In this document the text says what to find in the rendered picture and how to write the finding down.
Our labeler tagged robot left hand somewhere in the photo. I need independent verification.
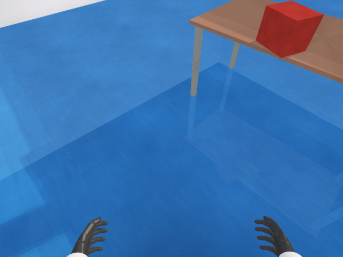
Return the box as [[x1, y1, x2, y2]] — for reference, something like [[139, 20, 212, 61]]
[[71, 217, 108, 256]]

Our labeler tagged table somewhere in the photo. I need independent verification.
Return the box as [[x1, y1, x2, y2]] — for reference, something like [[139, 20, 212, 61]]
[[189, 0, 343, 97]]

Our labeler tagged carton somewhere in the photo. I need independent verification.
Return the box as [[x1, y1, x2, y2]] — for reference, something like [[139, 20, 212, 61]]
[[256, 1, 324, 58]]

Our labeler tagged robot right hand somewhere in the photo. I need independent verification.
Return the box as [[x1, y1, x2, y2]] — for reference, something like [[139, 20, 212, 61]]
[[255, 216, 295, 257]]

